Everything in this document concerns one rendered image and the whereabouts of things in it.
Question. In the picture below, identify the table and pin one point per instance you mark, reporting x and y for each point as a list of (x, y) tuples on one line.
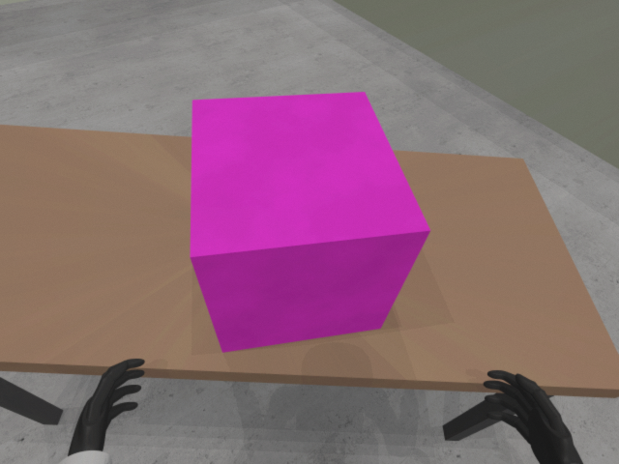
[(95, 269)]

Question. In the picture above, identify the left robot hand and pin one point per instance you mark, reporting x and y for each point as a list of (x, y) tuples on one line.
[(98, 411)]

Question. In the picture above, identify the right robot hand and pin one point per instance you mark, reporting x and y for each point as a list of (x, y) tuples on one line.
[(537, 420)]

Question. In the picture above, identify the carton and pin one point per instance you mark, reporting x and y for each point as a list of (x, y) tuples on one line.
[(303, 224)]

